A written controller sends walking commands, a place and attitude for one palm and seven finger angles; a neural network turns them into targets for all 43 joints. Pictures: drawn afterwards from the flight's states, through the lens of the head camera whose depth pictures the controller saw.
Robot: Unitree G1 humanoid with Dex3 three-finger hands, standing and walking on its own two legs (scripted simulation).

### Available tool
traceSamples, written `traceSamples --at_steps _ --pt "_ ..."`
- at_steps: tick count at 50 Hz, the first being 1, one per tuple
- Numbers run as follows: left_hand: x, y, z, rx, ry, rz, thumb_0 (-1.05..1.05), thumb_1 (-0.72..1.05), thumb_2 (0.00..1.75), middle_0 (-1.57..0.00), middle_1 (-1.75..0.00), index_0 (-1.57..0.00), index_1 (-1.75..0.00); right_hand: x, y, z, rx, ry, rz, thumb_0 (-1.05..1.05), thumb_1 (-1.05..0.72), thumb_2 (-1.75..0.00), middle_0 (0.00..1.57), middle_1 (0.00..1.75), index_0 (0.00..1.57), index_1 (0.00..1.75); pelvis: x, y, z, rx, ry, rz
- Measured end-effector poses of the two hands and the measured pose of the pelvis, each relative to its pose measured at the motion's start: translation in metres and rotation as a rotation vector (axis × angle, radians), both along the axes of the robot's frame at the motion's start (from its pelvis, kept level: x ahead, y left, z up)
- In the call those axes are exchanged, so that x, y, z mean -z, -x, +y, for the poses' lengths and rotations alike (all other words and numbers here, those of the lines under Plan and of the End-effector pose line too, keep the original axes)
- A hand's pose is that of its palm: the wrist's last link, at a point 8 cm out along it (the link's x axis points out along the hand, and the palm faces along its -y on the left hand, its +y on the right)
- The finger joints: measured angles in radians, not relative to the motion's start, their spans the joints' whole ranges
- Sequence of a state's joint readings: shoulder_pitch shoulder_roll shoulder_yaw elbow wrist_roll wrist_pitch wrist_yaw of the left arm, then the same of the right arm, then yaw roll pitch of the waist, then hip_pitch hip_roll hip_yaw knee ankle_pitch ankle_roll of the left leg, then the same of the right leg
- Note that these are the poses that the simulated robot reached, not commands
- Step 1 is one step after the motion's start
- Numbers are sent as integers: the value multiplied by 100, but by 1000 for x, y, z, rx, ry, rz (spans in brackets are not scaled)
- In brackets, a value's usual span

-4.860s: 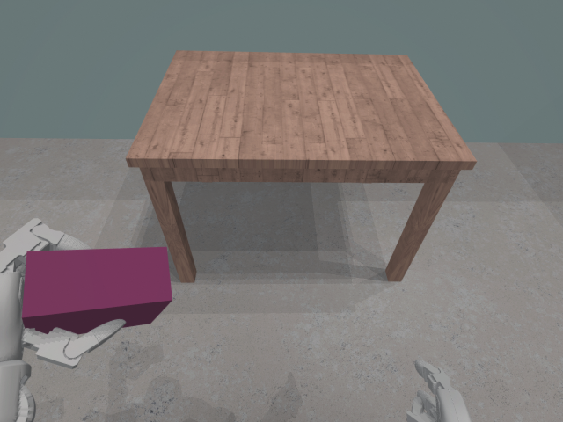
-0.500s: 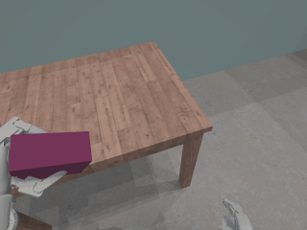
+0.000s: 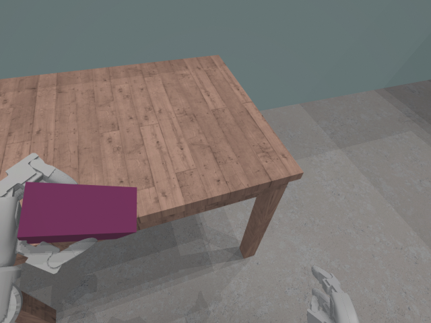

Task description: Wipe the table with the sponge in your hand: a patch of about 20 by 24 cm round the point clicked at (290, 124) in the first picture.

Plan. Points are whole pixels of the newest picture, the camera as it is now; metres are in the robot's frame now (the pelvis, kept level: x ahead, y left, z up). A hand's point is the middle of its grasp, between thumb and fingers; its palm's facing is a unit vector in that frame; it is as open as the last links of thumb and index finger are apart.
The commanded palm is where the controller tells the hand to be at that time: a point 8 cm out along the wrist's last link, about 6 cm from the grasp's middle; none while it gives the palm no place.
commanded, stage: come to a stop and stand still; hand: left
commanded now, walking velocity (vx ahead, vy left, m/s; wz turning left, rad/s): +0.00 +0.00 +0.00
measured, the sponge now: (95, 215) +0.23 +0.20 +0.14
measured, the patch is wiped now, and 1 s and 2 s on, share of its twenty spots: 0.00 0.00 0.00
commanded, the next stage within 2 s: look again from close up in 1.16 s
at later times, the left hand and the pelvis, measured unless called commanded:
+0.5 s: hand (23, 214) +0.21 +0.28 +0.16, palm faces +0.47 -0.81 -0.35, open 10.3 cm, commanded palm +0.15 +0.30 +0.18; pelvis +0.01 +0.01 +0.01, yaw +4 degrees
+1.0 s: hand (44, 206) +0.22 +0.26 +0.16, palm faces +0.45 -0.81 -0.38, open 10.3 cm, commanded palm +0.17 +0.28 +0.18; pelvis +0.03 -0.01 +0.01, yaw +4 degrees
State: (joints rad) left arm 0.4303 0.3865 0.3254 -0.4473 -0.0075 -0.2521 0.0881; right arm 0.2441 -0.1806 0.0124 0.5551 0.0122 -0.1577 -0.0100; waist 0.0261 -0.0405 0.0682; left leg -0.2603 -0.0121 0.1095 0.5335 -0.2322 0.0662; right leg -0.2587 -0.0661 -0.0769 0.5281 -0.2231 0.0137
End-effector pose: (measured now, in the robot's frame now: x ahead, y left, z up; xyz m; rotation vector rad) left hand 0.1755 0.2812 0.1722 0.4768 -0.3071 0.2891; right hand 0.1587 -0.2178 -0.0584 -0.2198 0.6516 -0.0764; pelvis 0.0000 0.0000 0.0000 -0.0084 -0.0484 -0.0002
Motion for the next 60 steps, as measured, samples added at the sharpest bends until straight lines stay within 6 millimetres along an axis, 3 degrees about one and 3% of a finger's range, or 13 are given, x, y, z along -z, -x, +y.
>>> traceSamples --at_steps 7,13,23,34,60 --pt "-6 20 32 -142 30 -63 -1 -51 100 -71 -135 -73 -135 4 6 30 -91 -20 25 2 -90 -90 20 30 20 30 -2 9 4 -39 14 -17" --pt "-8 28 31 -155 62 -85 -1 -51 100 -71 -135 -72 -135 -4 -5 36 -131 -7 -5 2 -90 -90 20 30 20 30 -6 8 8 -54 21 -14" --pt "2 16 36 -151 58 -8 -1 -51 100 -71 -135 -73 -135 -17 -29 27 -112 32 -45 2 -90 -90 20 30 20 30 -9 -3 11 -59 20 2" --pt "-6 -2 26 -121 39 -8 -1 -51 100 -71 -135 -72 -135 -12 -45 20 -96 31 -5 2 -90 -90 20 30 20 30 -10 -20 7 -69 15 14" --pt "-1 -6 8 -158 67 59 -1 -51 100 -71 -135 -72 -135 -7 -59 -3 -65 26 20 2 -90 -90 20 30 20 30 -12 -30 -12 -81 15 29"
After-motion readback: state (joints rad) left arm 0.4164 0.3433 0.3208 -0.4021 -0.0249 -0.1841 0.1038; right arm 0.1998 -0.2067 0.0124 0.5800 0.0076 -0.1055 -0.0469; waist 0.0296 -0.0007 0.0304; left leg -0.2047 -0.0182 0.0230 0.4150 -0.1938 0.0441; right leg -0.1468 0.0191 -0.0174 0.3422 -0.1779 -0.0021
